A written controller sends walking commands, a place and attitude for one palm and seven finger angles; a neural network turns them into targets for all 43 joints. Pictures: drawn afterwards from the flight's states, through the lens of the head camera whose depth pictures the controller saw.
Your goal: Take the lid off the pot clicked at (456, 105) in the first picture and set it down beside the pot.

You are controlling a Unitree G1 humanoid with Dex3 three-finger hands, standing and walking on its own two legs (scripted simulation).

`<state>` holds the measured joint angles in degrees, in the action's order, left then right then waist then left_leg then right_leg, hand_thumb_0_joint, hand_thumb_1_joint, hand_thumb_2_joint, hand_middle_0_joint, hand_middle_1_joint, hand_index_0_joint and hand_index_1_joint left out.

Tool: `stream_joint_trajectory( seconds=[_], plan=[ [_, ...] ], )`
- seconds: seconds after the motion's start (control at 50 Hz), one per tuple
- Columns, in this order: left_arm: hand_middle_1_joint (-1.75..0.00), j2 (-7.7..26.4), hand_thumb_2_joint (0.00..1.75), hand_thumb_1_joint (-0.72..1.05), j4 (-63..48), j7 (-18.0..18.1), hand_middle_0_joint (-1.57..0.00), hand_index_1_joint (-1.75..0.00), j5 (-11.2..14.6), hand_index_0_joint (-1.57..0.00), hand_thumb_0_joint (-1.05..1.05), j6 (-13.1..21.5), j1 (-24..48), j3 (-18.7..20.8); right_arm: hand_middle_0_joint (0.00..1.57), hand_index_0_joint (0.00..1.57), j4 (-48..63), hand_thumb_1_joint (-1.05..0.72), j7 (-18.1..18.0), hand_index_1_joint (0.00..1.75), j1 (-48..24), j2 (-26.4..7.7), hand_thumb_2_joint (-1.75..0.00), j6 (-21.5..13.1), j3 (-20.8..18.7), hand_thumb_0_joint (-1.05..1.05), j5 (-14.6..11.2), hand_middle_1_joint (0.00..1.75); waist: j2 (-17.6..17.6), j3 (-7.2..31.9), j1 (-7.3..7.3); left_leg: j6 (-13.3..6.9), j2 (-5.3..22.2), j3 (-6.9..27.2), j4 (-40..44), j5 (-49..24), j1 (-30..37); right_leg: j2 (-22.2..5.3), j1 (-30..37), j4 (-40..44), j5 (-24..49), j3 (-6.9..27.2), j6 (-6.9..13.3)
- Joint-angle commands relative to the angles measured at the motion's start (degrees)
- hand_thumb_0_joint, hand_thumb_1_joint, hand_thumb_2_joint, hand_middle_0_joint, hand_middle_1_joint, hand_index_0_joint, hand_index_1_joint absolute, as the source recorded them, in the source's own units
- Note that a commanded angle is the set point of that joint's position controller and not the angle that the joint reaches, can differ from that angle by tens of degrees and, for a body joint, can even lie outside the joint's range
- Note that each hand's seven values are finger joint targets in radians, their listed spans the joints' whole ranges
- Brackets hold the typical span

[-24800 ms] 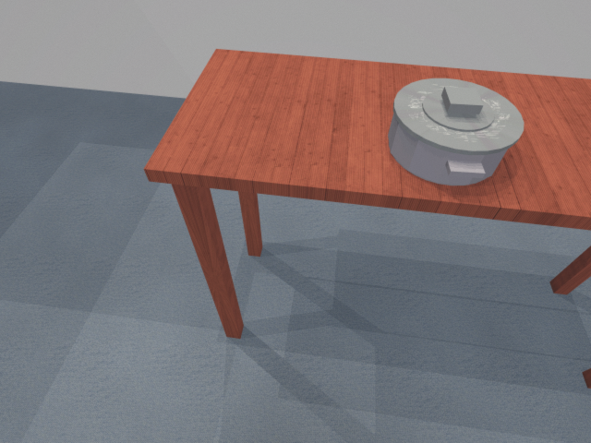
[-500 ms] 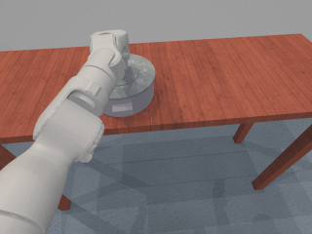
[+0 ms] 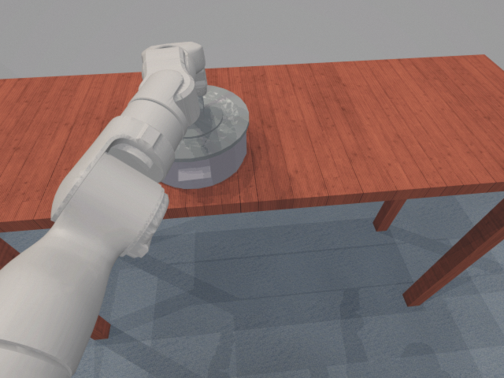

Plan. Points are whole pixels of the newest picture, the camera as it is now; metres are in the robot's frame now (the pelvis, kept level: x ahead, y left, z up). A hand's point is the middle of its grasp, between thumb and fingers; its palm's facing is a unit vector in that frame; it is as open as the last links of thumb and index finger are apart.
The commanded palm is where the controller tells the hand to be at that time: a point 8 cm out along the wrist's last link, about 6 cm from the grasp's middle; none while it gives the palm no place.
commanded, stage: lower the open fingers around the knob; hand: left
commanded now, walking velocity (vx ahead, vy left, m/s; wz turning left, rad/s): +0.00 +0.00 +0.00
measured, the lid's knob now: (188, 107) +0.53 +0.08 +0.15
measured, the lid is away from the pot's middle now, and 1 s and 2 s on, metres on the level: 0.01 0.00 0.00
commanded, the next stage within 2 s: raise the hand to come down again in 0.54 s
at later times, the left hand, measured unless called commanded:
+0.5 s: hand (183, 100) +0.49 +0.08 +0.20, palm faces -0.34 -0.04 -0.94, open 10.1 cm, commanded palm +0.49 +0.06 +0.22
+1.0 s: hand (202, 98) +0.52 +0.05 +0.18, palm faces -0.22 -0.03 -0.98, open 10.2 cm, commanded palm +0.50 +0.06 +0.24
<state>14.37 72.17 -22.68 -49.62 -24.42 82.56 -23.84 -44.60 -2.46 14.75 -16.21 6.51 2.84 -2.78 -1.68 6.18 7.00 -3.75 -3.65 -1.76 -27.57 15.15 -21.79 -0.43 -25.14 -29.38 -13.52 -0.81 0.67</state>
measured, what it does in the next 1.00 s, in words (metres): stands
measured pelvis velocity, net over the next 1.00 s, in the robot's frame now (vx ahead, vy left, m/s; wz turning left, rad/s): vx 0.01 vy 0.00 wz -0.03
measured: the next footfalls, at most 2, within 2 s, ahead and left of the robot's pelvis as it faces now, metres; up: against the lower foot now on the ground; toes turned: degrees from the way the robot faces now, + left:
none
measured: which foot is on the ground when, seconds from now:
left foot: down 0.00-1.00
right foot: down 0.00-1.00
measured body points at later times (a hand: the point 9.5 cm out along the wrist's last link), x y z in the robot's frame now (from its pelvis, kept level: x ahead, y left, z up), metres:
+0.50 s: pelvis +0.00 +0.01 +0.00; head +0.04 -0.01 +0.45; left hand +0.50 +0.08 +0.25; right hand +0.05 -0.26 -0.14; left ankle -0.02 +0.08 -0.74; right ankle +0.01 -0.11 -0.74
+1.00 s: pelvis +0.01 +0.00 +0.00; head +0.06 -0.03 +0.45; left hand +0.52 +0.05 +0.23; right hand +0.06 -0.25 -0.14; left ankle -0.02 +0.08 -0.74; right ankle +0.01 -0.11 -0.74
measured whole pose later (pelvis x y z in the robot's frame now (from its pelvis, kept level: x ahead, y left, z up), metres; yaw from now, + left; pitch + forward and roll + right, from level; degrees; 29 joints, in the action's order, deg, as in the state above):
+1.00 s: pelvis +0.01 +0.00 +0.00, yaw -2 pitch +10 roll +0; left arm 14.5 67.0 -11.5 -51.7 -17.8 75.8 -18.5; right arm -43.8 -2.5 15.5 -14.8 3.8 2.4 -3.2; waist -3.9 5.7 6.8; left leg -3.7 -3.2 -3.2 -25.4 15.3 -20.5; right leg 0.3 -24.7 -27.7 -13.4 0.8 0.6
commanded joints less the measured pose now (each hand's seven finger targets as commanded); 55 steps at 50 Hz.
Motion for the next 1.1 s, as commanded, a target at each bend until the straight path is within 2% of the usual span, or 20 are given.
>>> stream_joint_trajectory(
  seconds=[0.0, 0.08, 0.16, 0.28, 0.32, 0.36, 0.44, 0.54, 0.62, 0.64, 0.68, 0.7, 0.76, 0.78, 0.86, 0.9, 0.98, 1.0, 1.06, 1.08],
  plan=[
    [-0.08, 2.7, 1.28, -0.24, -4.4, -0.2, -0.81, -0.08, -0.5, -0.81, 0.00, 1.1, 22.3, 0.3, 0.20, 0.20, 4.5, -0.90, -0.7, 0.30, 0.8, -8.4, -0.90, -1.2, -2.4, 0.00, 0.3, 0.30, 6.0, 12.8, 2.71, -0.8, 0.1, 2.2, 2.5, -10.8, 7.9, 2.5, 4.2, 2.7, 13.5, -0.9, 1.9],
    [-0.08, 2.7, 1.28, -0.24, -6.0, -0.3, -0.81, -0.08, -0.4, -0.81, 0.00, 1.3, 22.6, 1.0, 0.20, 0.20, 5.0, -0.90, -0.7, 0.30, 1.2, -8.1, -0.90, -1.2, -2.5, 0.00, 0.6, 0.30, 6.3, 15.0, 2.26, -0.6, 0.1, 2.5, 2.2, -12.6, 8.1, 2.4, 5.8, 2.2, 14.6, -1.0, 2.0],
    [-0.08, 2.3, 1.28, -0.24, -5.2, -0.3, -0.81, -0.08, -0.7, -0.81, 0.00, 0.9, 22.7, 0.2, 0.20, 0.20, 4.8, -0.90, -0.6, 0.30, 0.9, -8.1, -0.90, -0.9, -2.3, 0.00, 0.2, 0.30, 6.2, 14.1, 2.69, -0.5, 0.2, 2.6, 2.5, -11.3, 7.6, 2.4, 4.9, 2.1, 13.6, -1.0, 1.9],
    [-0.08, 1.6, 1.28, -0.24, -8.0, -0.6, -0.81, -0.08, 0.2, -0.81, 0.00, 1.5, 21.8, 0.7, 0.20, 0.20, 5.4, -0.90, -0.2, 0.30, 1.0, -7.8, -0.90, -1.3, -2.6, 0.00, 0.8, 0.30, 6.4, 16.8, 1.61, -0.6, 0.6, 3.1, 1.6, -17.4, 10.3, 2.4, 5.6, 1.7, 15.6, -1.1, 1.9],
    [-0.08, -0.6, 1.28, -0.24, -5.5, -0.5, -0.81, -0.08, 0.2, -0.81, 0.00, 1.0, 22.4, -0.9, 0.20, 0.20, 4.6, -0.90, -0.2, 0.30, 1.0, -8.0, -0.90, -1.0, -2.5, 0.00, 0.3, 0.30, 6.4, 12.8, 2.81, -0.5, 0.6, 3.4, 2.3, -13.8, 9.7, 2.6, 2.3, 2.3, 12.7, -1.6, 1.8],
    [-0.08, -0.8, 1.28, -0.24, -5.7, -0.3, -0.81, -0.08, 0.3, -0.81, 0.00, 1.2, 24.0, -1.1, 0.20, 0.20, 4.3, -0.90, -0.3, 0.30, 0.9, -7.9, -0.90, -1.4, -2.5, 0.00, 0.2, 0.30, 6.0, 12.3, 3.08, -0.4, 0.6, 3.5, 2.5, -12.4, 9.9, 2.6, 1.8, 2.5, 11.7, -1.5, 1.9],
    [-0.08, 0.3, 1.28, -0.24, -4.2, 0.4, -0.81, -0.08, 0.1, -0.81, 0.00, 0.7, 24.3, 0.1, 0.20, 0.20, 3.8, -0.90, -0.7, 0.30, 1.5, -7.9, -0.90, -1.5, -2.4, 0.00, 0.4, 0.30, 6.7, 12.3, 3.12, -0.5, 0.4, 3.3, 2.8, -10.3, 8.8, 2.6, 2.3, 2.6, 11.2, -1.3, 2.0],
    [-0.08, -3.5, 1.28, -0.24, -4.5, 0.4, -0.81, -0.08, 0.1, -0.81, 0.00, 1.2, 24.9, -1.8, 0.20, 0.20, 3.8, -0.90, -0.4, 0.30, 1.5, -8.0, -0.90, -1.9, -2.8, 0.00, 0.4, 0.30, 5.9, 14.3, 3.57, -0.3, 1.0, 4.3, 1.9, -13.9, 11.3, 2.7, 0.1, 1.9, 11.2, -1.5, 1.9],
    [-0.08, -1.6, 1.28, -0.24, -3.5, 0.6, -0.81, -0.08, 0.8, -0.81, 0.00, 1.2, 25.2, -0.1, 0.20, 0.20, 3.6, -0.90, -0.7, 0.30, 1.6, -8.2, -0.90, -2.2, -2.7, 0.00, 0.7, 0.30, 7.4, 14.5, 3.37, -0.4, 0.6, 3.7, 2.2, -11.1, 9.3, 2.6, 1.8, 2.0, 11.1, -1.3, 1.8],
    [-0.10, 0.9, 1.27, -0.24, -10.5, 2.5, -0.80, -0.10, 0.0, -0.80, 0.00, 5.8, 26.6, 1.5, 0.20, 0.20, 5.2, -0.90, -0.8, 0.30, 1.8, -7.8, -0.90, -2.8, -2.3, 0.00, 0.6, 0.30, 9.6, 14.4, 4.36, -0.6, 1.4, 4.0, 1.3, -11.6, 8.5, 2.8, 1.8, 1.8, 10.9, -0.7, 1.4],
    [-0.14, -2.9, 1.25, -0.23, -8.8, 3.7, -0.78, -0.14, 0.2, -0.78, 0.00, 8.2, 23.8, -0.6, 0.20, 0.20, 5.1, -0.90, -0.9, 0.30, 1.4, -7.6, -0.90, -3.2, -2.6, 0.00, 0.5, 0.30, 8.2, 14.9, 3.75, -0.7, 1.8, 4.4, 1.4, -12.6, 9.4, 2.6, 1.0, 1.5, 10.2, -0.7, 1.7],
    [-0.16, -1.6, 1.24, -0.23, -8.3, 4.2, -0.77, -0.16, -0.3, -0.77, 0.00, 8.5, 21.7, -0.2, 0.20, 0.20, 4.8, -0.90, -0.8, 0.30, 1.6, -7.5, -0.90, -3.1, -2.7, 0.00, 0.4, 0.30, 7.3, 15.0, 3.09, -0.7, 2.0, 4.0, 1.4, -12.5, 10.0, 2.7, 0.9, 1.7, 9.6, -0.6, 1.6],
    [-0.21, 8.0, 1.22, -0.22, -12.4, 7.1, -0.74, -0.21, -1.1, -0.74, 0.00, 9.2, 25.2, 5.9, 0.20, 0.20, 5.7, -0.90, -1.1, 0.30, 1.0, -6.6, -0.90, -3.0, -2.3, 0.00, 0.2, 0.30, 3.8, 19.6, 0.87, -0.2, 1.7, 2.8, 2.2, -14.3, 9.0, 2.1, 7.5, 1.3, 13.0, 0.2, 2.0],
    [-0.22, 9.4, 1.21, -0.22, -15.7, 8.1, -0.74, -0.22, -0.2, -0.74, 0.00, 9.5, 27.3, 7.2, 0.20, 0.20, 6.4, -0.90, -1.0, 0.30, 0.9, -6.5, -0.90, -3.1, -2.3, 0.00, 0.2, 0.30, 2.7, 22.1, -0.19, -0.1, 1.5, 2.7, 2.6, -15.5, 9.3, 2.0, 10.0, 1.3, 14.4, 0.4, 2.1],
    [-0.27, 11.4, 1.20, -0.21, -15.4, 13.3, -0.71, -0.27, -4.3, -0.71, 0.00, 7.1, 32.4, 6.6, 0.20, 0.20, 5.7, -0.90, -0.6, 0.30, 0.9, -5.5, -0.90, -3.7, -1.9, 0.00, -0.5, 0.30, 0.6, 20.5, 0.53, 0.2, 2.1, 2.8, 3.4, -16.9, 10.1, 2.5, 9.3, 2.2, 14.2, 0.2, 2.2],
    [-0.28, 15.2, 1.19, -0.21, -19.7, 14.6, -0.71, -0.28, -4.8, -0.71, 0.00, 7.5, 33.5, 9.0, 0.20, 0.20, 6.6, -0.90, -0.5, 0.30, 0.3, -5.4, -0.90, -4.6, -2.2, 0.00, -0.1, 0.30, 1.5, 27.3, -0.96, 0.1, 2.1, 2.8, 3.1, -22.3, 12.3, 2.3, 13.8, 1.6, 18.1, 0.7, 2.1],
    [-0.27, 11.9, 1.19, -0.21, -14.8, 13.4, -0.71, -0.27, -3.2, -0.71, 0.00, 4.5, 26.8, 7.9, 0.20, 0.20, 6.0, -0.90, -0.2, 0.30, -0.2, -5.8, -0.90, -4.3, -2.6, 0.00, -0.3, 0.30, 6.3, 27.9, -1.44, -0.2, 2.0, 1.6, 2.9, -26.6, 11.4, 2.1, 17.0, 1.6, 23.3, 0.7, 1.4],
    [-0.25, 10.1, 1.19, -0.21, -11.7, 12.6, -0.72, -0.25, -3.0, -0.72, 0.00, 3.3, 24.4, 6.5, 0.20, 0.20, 5.6, -0.90, 0.0, 0.30, -0.5, -5.9, -0.90, -3.9, -2.5, 0.00, -0.4, 0.30, 7.3, 25.9, -1.14, -0.4, 1.9, 1.1, 2.8, -26.7, 10.9, 2.1, 16.4, 1.8, 24.2, 0.7, 1.2],
    [-0.10, 9.9, 1.21, -0.21, -12.8, 10.1, -0.79, -0.10, -2.3, -0.79, 0.00, 1.9, 26.1, 5.9, 0.20, 0.20, 5.7, -0.90, 0.1, 0.30, -1.1, -6.5, -0.90, -2.8, -2.3, 0.00, -0.7, 0.30, 8.7, 22.6, -0.16, -0.8, 1.3, 0.9, 3.1, -24.9, 9.9, 2.0, 16.0, 2.6, 25.0, 0.6, 0.9],
    [-0.08, 9.6, 1.21, -0.22, -16.0, 9.2, -0.80, -0.08, -2.1, -0.80, 0.00, 2.7, 28.5, 5.6, 0.20, 0.20, 6.3, -0.90, 0.0, 0.30, -1.6, -6.5, -0.90, -2.8, -2.4, 0.00, -0.5, 0.30, 7.5, 24.4, -0.17, -1.2, 1.2, 0.9, 2.8, -27.2, 11.3, 1.8, 16.7, 2.6, 26.6, 1.0, 1.0]
  ],
)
